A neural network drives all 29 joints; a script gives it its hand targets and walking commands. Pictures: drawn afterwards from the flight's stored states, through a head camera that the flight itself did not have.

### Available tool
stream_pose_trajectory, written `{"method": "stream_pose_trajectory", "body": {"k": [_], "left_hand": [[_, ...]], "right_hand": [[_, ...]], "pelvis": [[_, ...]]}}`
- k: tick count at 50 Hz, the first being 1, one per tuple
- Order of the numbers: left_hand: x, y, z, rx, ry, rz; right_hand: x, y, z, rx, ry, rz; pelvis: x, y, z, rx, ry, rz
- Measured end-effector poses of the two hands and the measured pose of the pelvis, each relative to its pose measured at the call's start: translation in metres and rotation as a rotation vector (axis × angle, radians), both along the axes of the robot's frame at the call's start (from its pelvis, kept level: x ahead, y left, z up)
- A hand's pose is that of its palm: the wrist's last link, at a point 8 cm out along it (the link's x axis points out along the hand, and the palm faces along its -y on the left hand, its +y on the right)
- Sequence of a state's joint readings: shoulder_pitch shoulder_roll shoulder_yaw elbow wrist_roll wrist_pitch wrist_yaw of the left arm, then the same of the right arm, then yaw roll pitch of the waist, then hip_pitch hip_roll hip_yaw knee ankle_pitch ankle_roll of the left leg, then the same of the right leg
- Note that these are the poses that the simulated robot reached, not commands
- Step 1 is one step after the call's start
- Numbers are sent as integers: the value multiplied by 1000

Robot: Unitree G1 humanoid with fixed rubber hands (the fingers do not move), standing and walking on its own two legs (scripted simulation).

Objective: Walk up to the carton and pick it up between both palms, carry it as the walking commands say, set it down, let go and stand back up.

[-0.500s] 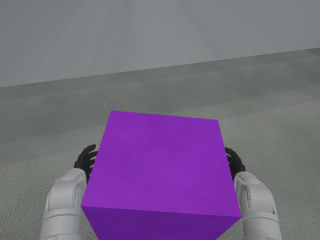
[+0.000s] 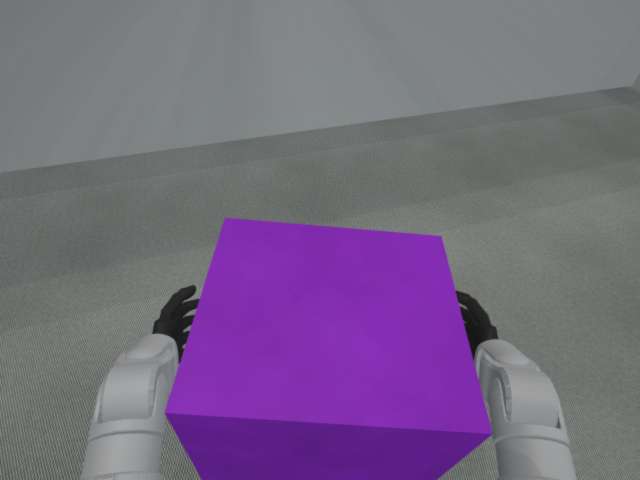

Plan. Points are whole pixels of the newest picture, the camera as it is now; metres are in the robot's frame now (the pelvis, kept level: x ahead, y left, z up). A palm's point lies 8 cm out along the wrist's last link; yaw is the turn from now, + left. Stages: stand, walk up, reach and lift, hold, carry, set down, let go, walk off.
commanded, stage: carry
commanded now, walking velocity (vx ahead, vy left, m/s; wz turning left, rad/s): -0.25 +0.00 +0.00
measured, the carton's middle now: (321, 364) +0.28 +0.00 -0.02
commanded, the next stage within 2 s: none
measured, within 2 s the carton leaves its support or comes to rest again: neither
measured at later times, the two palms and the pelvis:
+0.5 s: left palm (123, 467) +0.13 +0.20 +0.05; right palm (523, 477) +0.12 -0.19 +0.05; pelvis -0.13 +0.01 -0.03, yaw +1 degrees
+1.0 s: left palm out of the picture -0.03 +0.23 +0.05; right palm out of the picture -0.07 -0.16 +0.04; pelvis -0.30 +0.05 -0.02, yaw -5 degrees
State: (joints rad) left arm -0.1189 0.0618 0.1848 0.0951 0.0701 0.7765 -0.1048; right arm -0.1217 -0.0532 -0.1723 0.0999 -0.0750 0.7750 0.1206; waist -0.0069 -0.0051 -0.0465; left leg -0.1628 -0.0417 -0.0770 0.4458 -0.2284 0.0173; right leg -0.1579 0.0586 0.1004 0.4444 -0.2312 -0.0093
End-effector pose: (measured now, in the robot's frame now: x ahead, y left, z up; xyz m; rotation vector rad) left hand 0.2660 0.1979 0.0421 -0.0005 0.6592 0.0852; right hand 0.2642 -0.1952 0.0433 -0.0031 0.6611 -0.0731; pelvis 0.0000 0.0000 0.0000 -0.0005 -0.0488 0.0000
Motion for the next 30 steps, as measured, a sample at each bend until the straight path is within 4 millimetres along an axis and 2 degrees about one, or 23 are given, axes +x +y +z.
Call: {"method": "stream_pose_trajectory", "body": {"k": [4,8,15,22,26,30], "left_hand": [[0,4,20,-6,-73,25],[-12,6,29,-43,-83,46],[-66,3,19,-77,-18,65],[-119,-4,13,-92,14,83],[-147,3,12,-110,8,98],[-177,18,4,-138,2,103]], "right_hand": [[3,5,17,-3,-72,8],[-9,8,23,19,-79,-15],[-69,6,13,70,-13,-73],[-127,-1,2,96,22,-95],[-149,6,8,83,14,-86],[-175,21,14,68,7,-90]], "pelvis": [[-12,-1,-8,-6,41,-3],[-25,-1,-14,-1,66,-2],[-57,1,-23,10,52,-9],[-103,1,-31,15,31,7],[-133,9,-32,24,30,12],[-161,23,-35,15,66,11]]}}
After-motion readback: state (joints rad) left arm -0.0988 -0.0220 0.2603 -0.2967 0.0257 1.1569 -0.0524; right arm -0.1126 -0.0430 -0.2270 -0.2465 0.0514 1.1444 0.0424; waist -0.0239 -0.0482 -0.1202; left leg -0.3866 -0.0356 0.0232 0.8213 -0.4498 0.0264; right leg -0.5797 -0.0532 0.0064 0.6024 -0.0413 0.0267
